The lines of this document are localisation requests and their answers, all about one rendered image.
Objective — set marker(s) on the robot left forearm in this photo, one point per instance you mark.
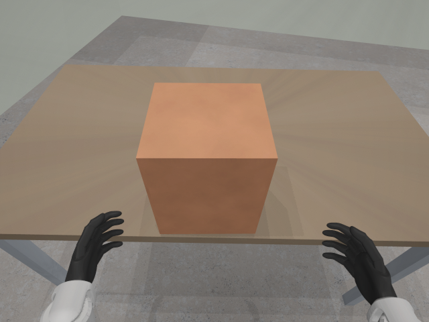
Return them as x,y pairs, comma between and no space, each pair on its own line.
72,301

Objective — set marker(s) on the right robot hand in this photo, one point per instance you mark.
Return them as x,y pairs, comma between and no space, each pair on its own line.
363,261

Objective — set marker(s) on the table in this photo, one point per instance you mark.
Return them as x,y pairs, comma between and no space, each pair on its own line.
349,152

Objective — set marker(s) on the carton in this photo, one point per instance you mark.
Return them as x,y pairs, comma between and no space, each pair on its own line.
207,157

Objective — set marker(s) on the left robot hand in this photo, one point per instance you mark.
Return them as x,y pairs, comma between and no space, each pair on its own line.
90,249

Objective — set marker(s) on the robot right forearm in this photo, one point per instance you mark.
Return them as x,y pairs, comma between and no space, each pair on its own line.
391,309

